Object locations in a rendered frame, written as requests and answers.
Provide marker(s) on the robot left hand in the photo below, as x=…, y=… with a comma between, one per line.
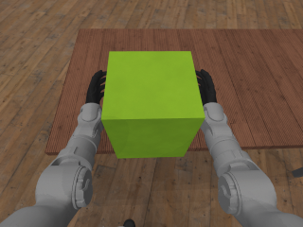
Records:
x=94, y=94

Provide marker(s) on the left robot forearm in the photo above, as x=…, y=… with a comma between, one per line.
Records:
x=83, y=144

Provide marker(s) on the left robot upper arm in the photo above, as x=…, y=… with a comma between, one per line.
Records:
x=61, y=192

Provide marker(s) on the table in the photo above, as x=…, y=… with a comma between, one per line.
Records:
x=257, y=75

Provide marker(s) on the carton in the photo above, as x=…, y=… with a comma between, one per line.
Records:
x=152, y=106

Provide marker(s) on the robot right hand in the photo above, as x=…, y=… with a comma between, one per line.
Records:
x=206, y=87

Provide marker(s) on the right robot forearm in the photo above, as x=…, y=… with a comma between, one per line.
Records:
x=223, y=146

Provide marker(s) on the right robot upper arm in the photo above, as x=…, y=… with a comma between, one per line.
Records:
x=249, y=196

